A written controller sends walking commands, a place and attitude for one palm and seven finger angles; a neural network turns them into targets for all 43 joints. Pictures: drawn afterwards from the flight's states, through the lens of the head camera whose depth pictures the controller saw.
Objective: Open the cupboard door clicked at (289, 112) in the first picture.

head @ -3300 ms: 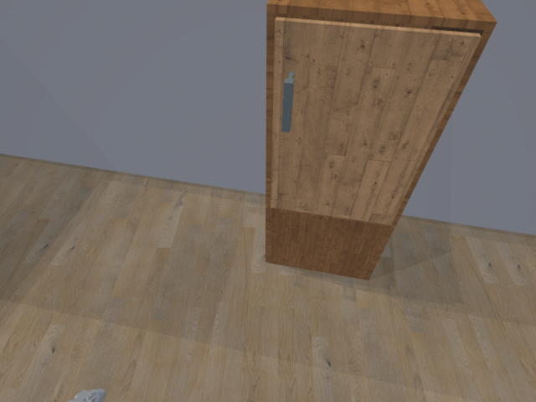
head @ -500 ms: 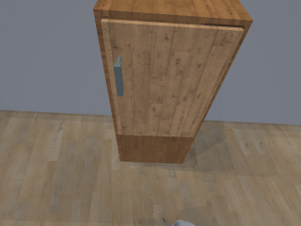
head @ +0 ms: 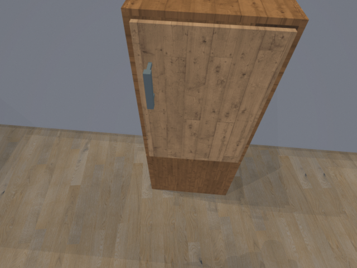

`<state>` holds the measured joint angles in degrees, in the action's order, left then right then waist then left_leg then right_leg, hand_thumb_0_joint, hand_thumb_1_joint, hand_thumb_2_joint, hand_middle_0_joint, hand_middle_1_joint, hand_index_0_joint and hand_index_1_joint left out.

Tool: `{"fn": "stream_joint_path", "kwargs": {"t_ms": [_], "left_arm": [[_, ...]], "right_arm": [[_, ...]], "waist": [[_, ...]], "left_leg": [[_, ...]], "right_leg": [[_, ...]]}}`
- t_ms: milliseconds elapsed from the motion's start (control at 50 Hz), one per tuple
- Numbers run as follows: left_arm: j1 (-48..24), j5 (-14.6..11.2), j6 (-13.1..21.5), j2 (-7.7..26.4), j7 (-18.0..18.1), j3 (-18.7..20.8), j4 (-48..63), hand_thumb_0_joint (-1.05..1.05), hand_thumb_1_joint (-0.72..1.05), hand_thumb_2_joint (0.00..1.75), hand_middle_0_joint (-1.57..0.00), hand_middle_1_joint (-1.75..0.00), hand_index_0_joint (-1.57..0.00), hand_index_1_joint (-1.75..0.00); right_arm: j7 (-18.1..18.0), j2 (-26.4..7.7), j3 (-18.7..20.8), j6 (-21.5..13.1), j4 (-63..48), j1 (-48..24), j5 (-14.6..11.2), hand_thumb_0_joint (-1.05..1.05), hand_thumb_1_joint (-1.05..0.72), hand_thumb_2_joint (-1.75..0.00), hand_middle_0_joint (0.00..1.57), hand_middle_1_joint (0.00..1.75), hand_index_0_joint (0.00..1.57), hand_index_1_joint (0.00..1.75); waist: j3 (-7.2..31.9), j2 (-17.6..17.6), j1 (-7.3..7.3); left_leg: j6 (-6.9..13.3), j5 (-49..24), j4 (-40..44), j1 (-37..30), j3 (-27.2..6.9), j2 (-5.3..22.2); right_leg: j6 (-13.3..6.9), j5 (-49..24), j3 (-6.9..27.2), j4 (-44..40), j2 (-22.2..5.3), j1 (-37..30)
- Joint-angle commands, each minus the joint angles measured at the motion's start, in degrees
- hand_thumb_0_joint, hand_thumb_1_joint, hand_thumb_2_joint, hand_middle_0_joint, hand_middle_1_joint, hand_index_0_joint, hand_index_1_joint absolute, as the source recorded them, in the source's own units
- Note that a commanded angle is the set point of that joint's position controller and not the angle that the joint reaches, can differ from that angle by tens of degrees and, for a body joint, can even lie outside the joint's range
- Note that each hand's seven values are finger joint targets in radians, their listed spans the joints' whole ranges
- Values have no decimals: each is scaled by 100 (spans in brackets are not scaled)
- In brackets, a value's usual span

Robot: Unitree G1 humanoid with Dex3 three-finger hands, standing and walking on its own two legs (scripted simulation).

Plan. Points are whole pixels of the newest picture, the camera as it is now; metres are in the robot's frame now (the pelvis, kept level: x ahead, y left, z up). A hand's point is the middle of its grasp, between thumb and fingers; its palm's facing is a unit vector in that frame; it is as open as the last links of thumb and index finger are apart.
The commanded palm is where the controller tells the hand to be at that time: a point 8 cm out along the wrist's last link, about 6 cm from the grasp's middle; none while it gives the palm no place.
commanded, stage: come to a stop and stand still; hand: left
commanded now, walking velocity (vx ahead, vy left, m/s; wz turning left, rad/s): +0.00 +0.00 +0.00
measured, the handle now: (150, 86) +0.57 +0.13 +0.07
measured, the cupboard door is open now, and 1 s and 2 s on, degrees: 1 1 1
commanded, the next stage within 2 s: look again from close up in 0.44 s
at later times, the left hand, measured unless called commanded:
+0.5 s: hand out of the picture -0.03 +0.18 -0.17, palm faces +0.03 -0.99 -0.16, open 7.4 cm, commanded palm none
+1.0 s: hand out of the picture -0.03 +0.19 -0.16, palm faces +0.02 -0.98 -0.22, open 7.4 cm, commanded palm none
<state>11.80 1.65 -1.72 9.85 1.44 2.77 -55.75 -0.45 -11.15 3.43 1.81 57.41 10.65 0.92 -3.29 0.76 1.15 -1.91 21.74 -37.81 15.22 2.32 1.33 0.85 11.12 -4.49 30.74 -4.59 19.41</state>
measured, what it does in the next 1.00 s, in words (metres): steps on the spot: left foot, then right foot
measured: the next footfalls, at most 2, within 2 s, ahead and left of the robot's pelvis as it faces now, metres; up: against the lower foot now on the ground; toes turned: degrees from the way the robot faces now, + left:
left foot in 0.02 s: +0.02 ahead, +0.13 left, +0.00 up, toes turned +3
right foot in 0.28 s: +0.01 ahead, -0.10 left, +0.00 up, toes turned -3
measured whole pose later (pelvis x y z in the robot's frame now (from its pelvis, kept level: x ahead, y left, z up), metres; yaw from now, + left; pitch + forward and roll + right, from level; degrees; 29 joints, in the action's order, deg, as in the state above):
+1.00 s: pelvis -0.03 +0.02 +0.01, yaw +0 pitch -1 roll +1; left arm 17.9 0.6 1.1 7.7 1.6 -0.8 -62.9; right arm -0.8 -8.9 -0.8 -1.3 62.0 18.5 1.0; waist -0.2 -2.2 -0.3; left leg 1.2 13.9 -26.7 12.3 3.6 -0.7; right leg -0.1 15.9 -1.4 29.7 -1.7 13.1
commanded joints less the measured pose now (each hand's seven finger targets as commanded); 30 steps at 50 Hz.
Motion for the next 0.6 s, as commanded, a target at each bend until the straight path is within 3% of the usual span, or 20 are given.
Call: {"fn": "stream_joint_path", "kwargs": {"t_ms": [0, 20, 40, 80, 120, 160, 180, 220, 260, 280, 300, 320, 420, 500, 520, 540, 560, 580], "left_arm": [[114, -90, -48, 421, 20, 146, 374, 0, 90, 90, -20, -30, -20, -30], [-21, -61, -59, 418, 23, 129, 359, 0, 90, 90, -20, -30, -20, -30], [-25, -23, -91, 442, 22, 135, 221, 0, 90, 90, -20, -30, -20, -30], [467, 5, -58, 432, -29, 114, -65, 0, 90, 90, -20, -30, -20, -30], [627, -19, 1, 332, -29, 30, -207, 0, 90, 90, -20, -30, -20, -30], [517, -46, 62, 269, -11, -54, -234, 0, 90, 90, -20, -30, -20, -30], [462, -52, 95, 290, -3, -66, -263, 0, 90, 90, -20, -30, -20, -30], [878, -76, 166, 311, 27, -100, -503, 0, 90, 90, -20, -30, -20, -30], [885, -80, 255, 532, 65, -127, -644, 0, 90, 90, -20, -30, -20, -30], [840, -76, 256, 541, 69, -130, -669, 0, 90, 90, -20, -30, -20, -30], [834, -78, 282, 512, 68, -132, -731, 0, 90, 90, -20, -30, -20, -30], [776, -87, 282, 438, 69, -166, -759, 0, 90, 90, -20, -30, -20, -30], [770, -92, 218, 324, 67, -196, -831, 0, 90, 90, -20, -30, -20, -30], [848, -88, 205, 272, 64, -191, -863, 0, 90, 90, -20, -30, -20, -30], [1165, 11, 400, 429, 302, -268, -899, 0, 90, 90, -20, -30, -20, -30], [947, -59, 434, 603, 262, -229, -674, 0, 90, 90, -20, -30, -20, -30], [781, -68, 418, 566, 203, -257, -554, 0, 90, 90, -20, -30, -20, -30], [799, -56, 408, 540, 160, -245, -520, 0, 90, 90, -20, -30, -20, -30]], "right_arm": [[-81, -822, 84, -174, -140, 851, 47, 0, -90, -90, 20, 30, 20, 30], [-116, -904, 71, -170, -258, 490, 64, 0, -90, -90, 20, 30, 20, 30], [-161, -808, 28, -193, -255, 200, 71, 0, -90, -90, 20, 30, 20, 30], [-198, -549, -76, -224, -233, -154, 35, 0, -90, -90, 20, 30, 20, 30], [-206, -557, -66, -250, -133, -34, 23, 0, -90, -90, 20, 30, 20, 30], [-222, -569, -58, -267, 58, 319, 17, 0, -90, -90, 20, 30, 20, 30], [-224, -530, -57, -273, 144, 487, 3, 0, -90, -90, 20, 30, 20, 30], [-231, -534, -78, -309, 250, 512, -55, 0, -90, -90, 20, 30, 20, 30], [-200, -277, -126, -343, 278, 589, -122, 0, -90, -90, 20, 30, 20, 30], [-181, -223, -144, -333, 315, 584, -109, 0, -90, -90, 20, 30, 20, 30], [-190, -222, -155, -302, 374, 548, -84, 0, -90, -90, 20, 30, 20, 30], [-192, -280, -154, -297, 426, 590, -78, 0, -90, -90, 20, 30, 20, 30], [-182, -234, -220, -299, 639, 668, -67, 0, -90, -90, 20, 30, 20, 30], [-180, -194, -229, -292, 705, 759, -52, 0, -90, -90, 20, 30, 20, 30], [-82, -406, -295, -404, 235, 327, -67, 0, -90, -90, 20, 30, 20, 30], [-62, -138, -298, -356, 153, 700, -30, 0, -90, -90, 20, 30, 20, 30], [-51, -179, -304, -364, 154, 907, -11, 0, -90, -90, 20, 30, 20, 30], [-32, -199, -330, -402, 123, 994, 21, 0, -90, -90, 20, 30, 20, 30]], "waist": [[158, -1429, -212], [-128, -1502, -205], [-227, -1466, -123], [-163, -1106, 154], [48, -965, 94], [226, -936, -68], [282, -699, -122], [457, -524, 47], [418, -55, -122], [321, -166, -132], [390, 398, -140], [316, 490, -164], [-170, 95, -114], [-214, 3, -85], [-403, 31, 76], [44, -256, -211], [66, -413, -230], [342, -931, -188]], "left_leg": [[642, -232, 2464, -318, -1725, 1440], [1023, 106, 2876, 542, -2168, 1772], [1052, 241, 2980, 829, -1939, 1588], [1014, -543, 2656, 593, -1272, 1200], [1028, -1667, 2344, -131, -911, 1066], [1077, -2658, 2080, -746, -905, 1096], [1073, -3240, 1922, -941, -918, 1092], [824, -3225, 1522, -845, -774, 914], [416, -2157, 1515, -456, -532, 519], [373, -2182, 1629, -467, -522, 459], [323, -2078, 1600, -642, -442, 455], [321, -1942, 1670, -735, -426, 464], [354, -1152, 2086, -479, -499, 458], [357, -764, 2207, -347, -530, 437], [205, -1922, 958, 65, -317, 488], [224, -846, 1233, -150, -397, 274], [274, -709, 1348, -49, -478, 311], [363, -877, 1378, -43, -538, 395]], "right_leg": [[4, 1442, 171, 490, 175, 732], [40, 1640, 280, 1233, 284, 512], [2, 1525, 567, 1747, 239, 298], [-26, 1186, 596, 2067, 219, 222], [42, 1181, 435, 1644, 203, 251], [72, 1241, 321, 806, 174, 99], [70, 1097, 309, 324, 195, -62], [64, -81, 355, -927, 121, -873], [-169, -1257, 943, -1064, -413, -1253], [-236, -1522, 898, -932, -458, -1190], [-255, -1551, 920, -895, -357, -1067], [-243, -1330, 873, -956, -332, -937], [-161, -48, 816, -1234, -154, -718], [-164, 114, 778, -1272, -140, -722], [-186, -1723, 903, -950, -383, -608], [-350, -466, 1048, -889, -460, -647], [-408, 587, 908, -782, -283, -498], [-411, 538, 710, -554, -144, -636]]}}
